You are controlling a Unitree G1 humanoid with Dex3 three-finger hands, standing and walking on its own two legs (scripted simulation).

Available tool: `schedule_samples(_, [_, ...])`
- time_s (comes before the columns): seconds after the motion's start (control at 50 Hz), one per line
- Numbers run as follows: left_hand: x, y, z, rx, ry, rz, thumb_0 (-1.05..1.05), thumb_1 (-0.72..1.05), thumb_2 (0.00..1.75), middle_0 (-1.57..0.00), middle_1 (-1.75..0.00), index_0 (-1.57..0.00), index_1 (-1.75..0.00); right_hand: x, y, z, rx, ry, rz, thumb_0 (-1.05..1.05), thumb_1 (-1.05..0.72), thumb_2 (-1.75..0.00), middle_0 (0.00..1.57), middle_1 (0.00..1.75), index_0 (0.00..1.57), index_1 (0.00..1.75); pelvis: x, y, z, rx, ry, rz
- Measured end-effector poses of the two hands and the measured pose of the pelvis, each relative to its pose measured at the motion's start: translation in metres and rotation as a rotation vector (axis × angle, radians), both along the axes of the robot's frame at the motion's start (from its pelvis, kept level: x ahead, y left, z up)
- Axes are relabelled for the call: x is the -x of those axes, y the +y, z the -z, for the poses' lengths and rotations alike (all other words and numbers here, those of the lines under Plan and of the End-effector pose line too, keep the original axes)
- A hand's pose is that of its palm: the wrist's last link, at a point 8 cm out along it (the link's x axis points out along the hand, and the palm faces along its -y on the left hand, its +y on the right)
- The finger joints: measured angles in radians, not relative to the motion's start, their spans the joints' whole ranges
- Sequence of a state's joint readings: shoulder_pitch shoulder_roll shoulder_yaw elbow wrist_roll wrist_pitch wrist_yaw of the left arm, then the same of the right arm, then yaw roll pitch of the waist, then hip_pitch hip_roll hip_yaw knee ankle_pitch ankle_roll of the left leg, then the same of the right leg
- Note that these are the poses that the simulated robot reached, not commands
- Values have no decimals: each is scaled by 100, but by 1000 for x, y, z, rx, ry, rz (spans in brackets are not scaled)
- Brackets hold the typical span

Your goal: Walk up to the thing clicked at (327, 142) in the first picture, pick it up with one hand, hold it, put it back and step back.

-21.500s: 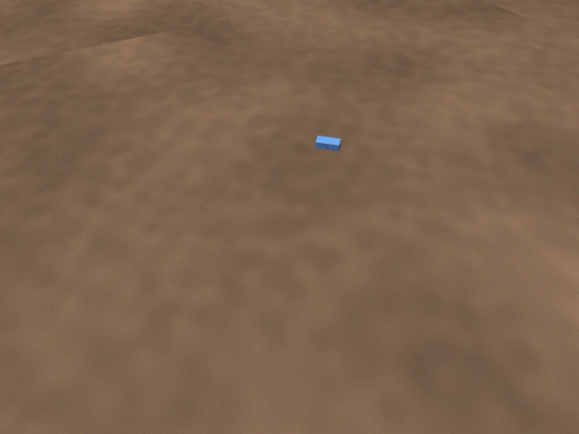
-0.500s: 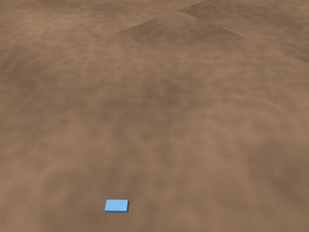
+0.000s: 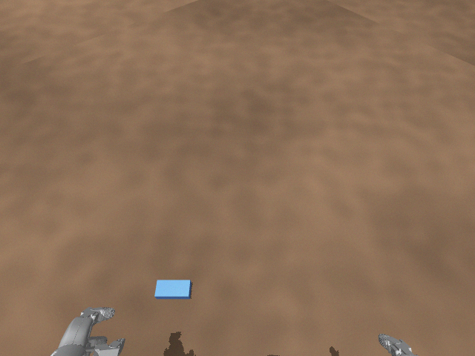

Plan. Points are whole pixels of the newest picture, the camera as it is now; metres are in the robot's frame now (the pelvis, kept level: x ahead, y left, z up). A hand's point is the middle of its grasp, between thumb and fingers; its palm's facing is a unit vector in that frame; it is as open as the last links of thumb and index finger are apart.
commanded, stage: rise first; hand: left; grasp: from above
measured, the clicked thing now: (173, 289) +0.43 +0.27 -0.74
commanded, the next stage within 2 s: none
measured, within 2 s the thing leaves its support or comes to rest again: neither
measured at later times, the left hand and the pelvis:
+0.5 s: hand out of the picture +0.14 +0.27 -0.21, palm faces -0.19 -0.86 -0.47, open 14.0 cm; pelvis +0.01 +0.02 -0.07, yaw +0 degrees
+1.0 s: hand (119, 347) +0.19 +0.31 -0.35, palm faces -0.43 -0.58 -0.69, open 13.8 cm; pelvis -0.04 +0.01 -0.21, yaw -1 degrees
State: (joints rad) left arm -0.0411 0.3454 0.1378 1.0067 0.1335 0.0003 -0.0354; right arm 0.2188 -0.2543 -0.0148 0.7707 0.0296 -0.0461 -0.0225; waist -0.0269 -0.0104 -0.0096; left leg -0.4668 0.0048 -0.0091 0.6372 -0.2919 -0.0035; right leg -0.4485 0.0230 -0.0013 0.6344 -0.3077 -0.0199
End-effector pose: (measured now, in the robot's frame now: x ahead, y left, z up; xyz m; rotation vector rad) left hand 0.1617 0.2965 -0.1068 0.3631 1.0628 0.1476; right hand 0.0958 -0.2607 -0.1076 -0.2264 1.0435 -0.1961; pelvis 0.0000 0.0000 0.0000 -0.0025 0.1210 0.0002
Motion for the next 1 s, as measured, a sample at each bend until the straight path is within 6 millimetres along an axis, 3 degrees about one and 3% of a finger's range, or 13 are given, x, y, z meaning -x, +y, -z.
schedule_samples(0.16, [14, 6, 23, -58, 77, 14, 1, -14, 89, -17, -92, -18, -92, -18, 11, 13, -10, -83, -18, 0, -90, -90, 21, 30, 20, 30, -2, 8, 22, 9, 68, 1])
schedule_samples(0.28, [21, 10, 43, -79, 54, 43, 0, -38, 93, -13, -99, -13, -100, -41, 14, 25, 20, -147, -50, 1, -90, -90, 20, 30, 20, 30, -3, 11, 44, 16, 121, -2])
schedule_samples(0.5, [20, 15, 61, -126, 51, 129, 0, -53, 97, -11, -103, -11, -104, -73, 29, 40, 31, -236, -99, 1, -93, -91, 20, 30, 20, 30, -5, 18, 72, 35, 193, -5])
schedule_samples(0.7, [23, 15, 83, -170, 47, 184, 0, -55, 94, -12, -102, -12, -103, -76, 36, 69, 7, -261, -131, 1, -94, -91, 21, 30, 20, 30, 3, 18, 102, 39, 252, -4])
schedule_samples(0.84, [12, 27, 124, -266, 48, 301, 0, -56, 94, -14, -102, -13, -103, -71, 29, 109, 12, -253, -169, 1, -96, -91, 21, 30, 20, 30, 17, 13, 138, 36, 320, -8])
schedule_samples(1.0, [-39, 36, 194, -399, -73, 535, 0, -50, 91, -19, -98, -18, -99, -56, 7, 196, 43, -193, -190, 0, -96, -92, 21, 30, 20, 30, 41, 9, 215, 36, 420, 0])
